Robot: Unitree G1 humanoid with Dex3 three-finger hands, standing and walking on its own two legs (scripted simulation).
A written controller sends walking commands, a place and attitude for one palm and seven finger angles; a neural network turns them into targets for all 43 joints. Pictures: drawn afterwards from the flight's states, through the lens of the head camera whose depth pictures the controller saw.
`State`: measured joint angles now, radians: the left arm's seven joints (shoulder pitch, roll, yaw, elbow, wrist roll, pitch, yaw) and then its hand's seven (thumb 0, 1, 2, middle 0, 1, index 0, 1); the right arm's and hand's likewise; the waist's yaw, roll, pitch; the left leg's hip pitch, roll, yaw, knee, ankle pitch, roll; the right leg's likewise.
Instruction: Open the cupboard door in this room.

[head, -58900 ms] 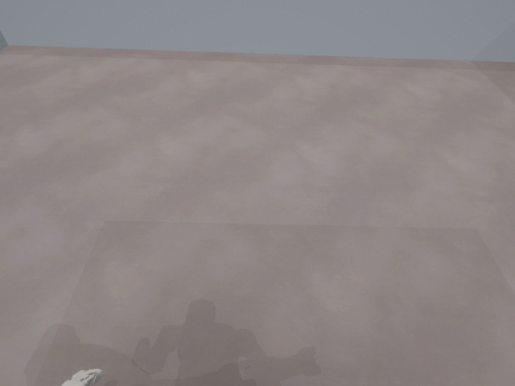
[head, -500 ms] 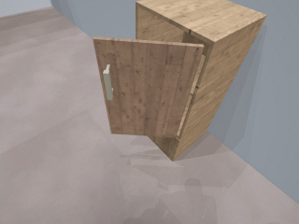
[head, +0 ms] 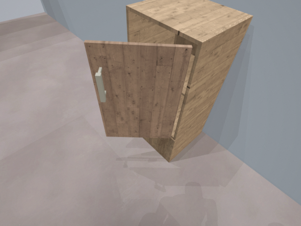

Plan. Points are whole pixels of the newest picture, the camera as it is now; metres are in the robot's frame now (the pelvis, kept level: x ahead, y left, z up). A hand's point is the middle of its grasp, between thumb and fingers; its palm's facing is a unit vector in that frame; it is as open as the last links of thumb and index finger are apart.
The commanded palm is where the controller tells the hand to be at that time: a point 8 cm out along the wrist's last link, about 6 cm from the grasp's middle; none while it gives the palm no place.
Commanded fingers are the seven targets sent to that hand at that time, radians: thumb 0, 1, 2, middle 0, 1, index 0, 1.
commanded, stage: come to a stop and stand still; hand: left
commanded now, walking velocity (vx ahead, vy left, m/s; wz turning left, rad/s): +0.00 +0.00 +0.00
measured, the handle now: (101, 85) +0.63 +0.23 -0.02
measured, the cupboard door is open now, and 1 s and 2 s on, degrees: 47 47 47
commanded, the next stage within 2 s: look again from close up in 0.02 s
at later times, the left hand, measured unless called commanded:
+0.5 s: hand out of the picture +0.03 +0.18 -0.18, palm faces +0.02 -0.97 -0.23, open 7.4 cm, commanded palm none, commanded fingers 0.00 0.90 0.90 -0.20 -0.30 -0.20 -0.30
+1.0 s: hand out of the picture +0.02 +0.17 -0.19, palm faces +0.02 -0.98 -0.18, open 7.4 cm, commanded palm none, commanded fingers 0.00 0.90 0.90 -0.20 -0.30 -0.20 -0.30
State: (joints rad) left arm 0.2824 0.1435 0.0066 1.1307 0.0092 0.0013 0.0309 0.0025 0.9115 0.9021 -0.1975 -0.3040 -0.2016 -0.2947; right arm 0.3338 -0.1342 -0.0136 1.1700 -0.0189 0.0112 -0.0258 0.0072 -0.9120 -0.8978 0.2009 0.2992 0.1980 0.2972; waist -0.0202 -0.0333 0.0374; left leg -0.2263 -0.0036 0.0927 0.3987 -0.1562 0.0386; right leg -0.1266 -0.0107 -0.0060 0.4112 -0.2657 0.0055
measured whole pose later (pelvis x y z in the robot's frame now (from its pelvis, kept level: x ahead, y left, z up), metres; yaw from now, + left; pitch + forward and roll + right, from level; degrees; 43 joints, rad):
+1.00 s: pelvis +0.05 +0.00 -0.01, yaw -1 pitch +0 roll +0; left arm 0.36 0.16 0.01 1.09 0.03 -0.02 0.02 0.00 0.91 0.90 -0.20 -0.30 -0.20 -0.29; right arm 0.30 -0.17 -0.01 1.10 -0.02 -0.01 0.00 0.01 -0.91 -0.90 0.20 0.30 0.20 0.30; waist 0.01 -0.02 0.01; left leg -0.26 0.01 0.10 0.59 -0.33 0.03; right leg -0.14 -0.01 0.00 0.56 -0.42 -0.01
